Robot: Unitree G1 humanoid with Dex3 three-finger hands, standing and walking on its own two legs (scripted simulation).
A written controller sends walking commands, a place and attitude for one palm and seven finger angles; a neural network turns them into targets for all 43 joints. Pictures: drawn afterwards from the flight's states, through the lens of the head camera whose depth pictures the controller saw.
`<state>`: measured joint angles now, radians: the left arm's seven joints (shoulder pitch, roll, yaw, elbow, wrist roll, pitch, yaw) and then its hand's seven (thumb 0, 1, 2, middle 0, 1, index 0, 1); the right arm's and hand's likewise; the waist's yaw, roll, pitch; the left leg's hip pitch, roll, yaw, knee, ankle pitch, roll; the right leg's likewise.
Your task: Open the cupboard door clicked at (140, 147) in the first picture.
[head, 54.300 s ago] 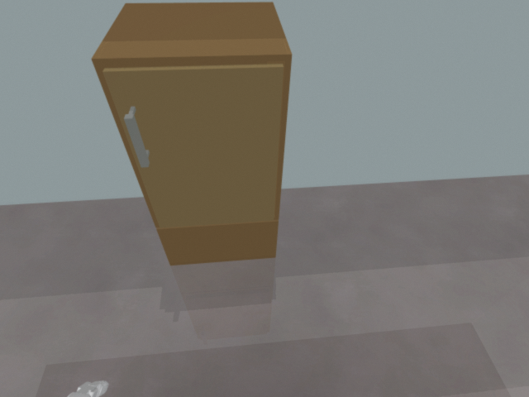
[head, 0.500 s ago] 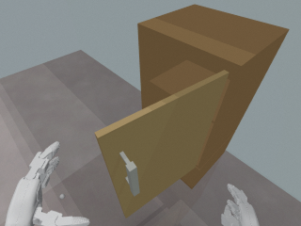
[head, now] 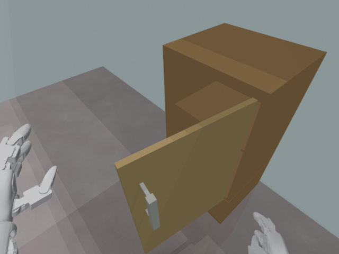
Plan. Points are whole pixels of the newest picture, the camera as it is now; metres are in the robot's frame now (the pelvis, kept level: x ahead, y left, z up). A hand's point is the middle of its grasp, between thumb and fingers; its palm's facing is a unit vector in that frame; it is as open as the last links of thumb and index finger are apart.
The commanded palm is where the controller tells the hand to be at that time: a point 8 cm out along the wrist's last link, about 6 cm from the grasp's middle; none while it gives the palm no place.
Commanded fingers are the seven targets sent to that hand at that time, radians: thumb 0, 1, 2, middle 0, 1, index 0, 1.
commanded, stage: draw the hand back to the body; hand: left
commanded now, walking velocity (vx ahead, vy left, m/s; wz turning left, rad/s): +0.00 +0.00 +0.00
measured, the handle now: (149, 206) +0.25 +0.09 -0.04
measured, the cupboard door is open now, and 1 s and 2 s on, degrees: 81 81 81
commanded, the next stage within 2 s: step back with the hand held close in 0.42 s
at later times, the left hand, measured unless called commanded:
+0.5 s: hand (36, 182) +0.18 +0.26 +0.17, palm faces +0.47 -0.79 -0.39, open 7.5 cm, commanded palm +0.13 +0.29 +0.18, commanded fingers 0.00 0.90 0.90 -0.20 -0.30 -0.20 -0.30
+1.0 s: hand (16, 201) +0.14 +0.27 +0.17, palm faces +0.40 -0.75 -0.53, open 7.4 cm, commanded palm +0.09 +0.30 +0.19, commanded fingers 0.00 0.90 0.90 -0.20 -0.30 -0.20 -0.30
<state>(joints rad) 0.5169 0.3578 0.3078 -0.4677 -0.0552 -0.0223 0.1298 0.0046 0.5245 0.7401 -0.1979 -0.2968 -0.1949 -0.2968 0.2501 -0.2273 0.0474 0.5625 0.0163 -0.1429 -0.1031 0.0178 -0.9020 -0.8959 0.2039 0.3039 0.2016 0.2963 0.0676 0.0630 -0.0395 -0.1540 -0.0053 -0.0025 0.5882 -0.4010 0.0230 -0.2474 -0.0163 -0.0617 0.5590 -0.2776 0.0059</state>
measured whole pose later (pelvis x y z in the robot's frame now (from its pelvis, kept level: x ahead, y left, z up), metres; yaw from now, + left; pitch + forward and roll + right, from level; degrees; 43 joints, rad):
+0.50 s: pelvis -0.01 -0.01 +0.01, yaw -1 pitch -5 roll -1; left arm 0.47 0.34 0.35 -0.41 -0.06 -0.06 0.12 0.01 0.88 0.90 -0.21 -0.30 -0.21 -0.30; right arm 0.21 -0.22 0.03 0.63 0.01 -0.13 -0.08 0.02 -0.90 -0.90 0.20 0.30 0.20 0.30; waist 0.08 0.07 0.01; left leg -0.05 0.00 0.01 0.46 -0.33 0.01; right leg -0.15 0.00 -0.05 0.44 -0.21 0.00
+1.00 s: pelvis -0.06 +0.01 +0.00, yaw -2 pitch -1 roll +0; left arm 0.56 0.42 0.44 -0.48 -0.03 -0.17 0.14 0.01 0.88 0.90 -0.22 -0.30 -0.21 -0.30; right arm 0.20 -0.23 -0.01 0.56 0.01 -0.01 -0.09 0.02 -0.90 -0.90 0.20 0.30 0.20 0.30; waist 0.01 0.01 0.02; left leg -0.24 -0.03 0.04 0.53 -0.28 0.04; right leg -0.34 -0.04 -0.02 0.50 -0.14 0.02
